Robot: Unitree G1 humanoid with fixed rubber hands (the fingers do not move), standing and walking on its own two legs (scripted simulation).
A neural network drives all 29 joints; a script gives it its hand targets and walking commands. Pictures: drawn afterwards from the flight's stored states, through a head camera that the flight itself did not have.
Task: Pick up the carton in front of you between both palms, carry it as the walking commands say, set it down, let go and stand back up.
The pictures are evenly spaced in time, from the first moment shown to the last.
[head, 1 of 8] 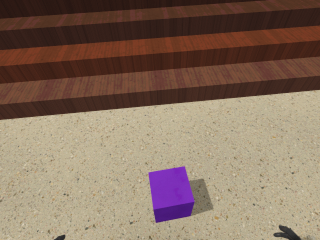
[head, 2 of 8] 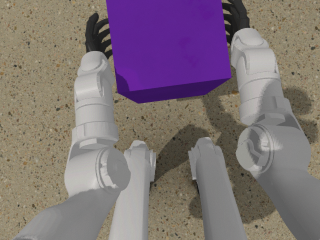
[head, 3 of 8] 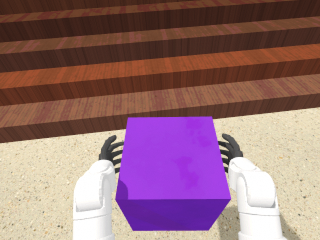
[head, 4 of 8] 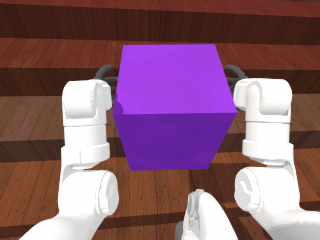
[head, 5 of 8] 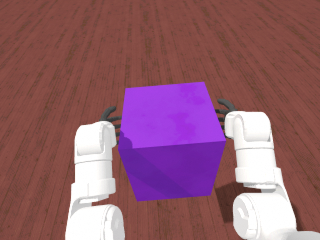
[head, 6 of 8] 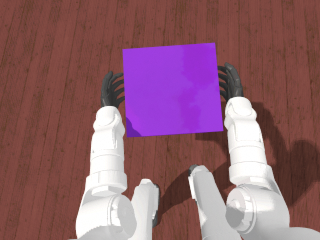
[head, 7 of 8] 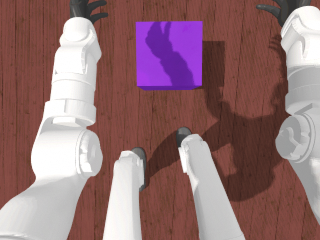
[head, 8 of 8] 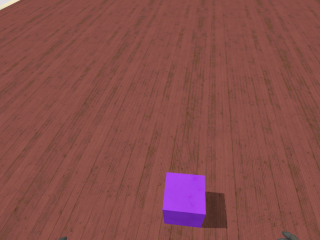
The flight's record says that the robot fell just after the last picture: no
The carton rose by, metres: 2.38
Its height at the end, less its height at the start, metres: +1.60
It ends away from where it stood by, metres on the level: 4.47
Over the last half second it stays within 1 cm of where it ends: yes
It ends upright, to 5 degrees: yes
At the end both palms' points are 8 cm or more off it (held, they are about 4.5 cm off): yes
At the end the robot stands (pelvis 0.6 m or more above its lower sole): yes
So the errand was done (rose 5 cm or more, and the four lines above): yes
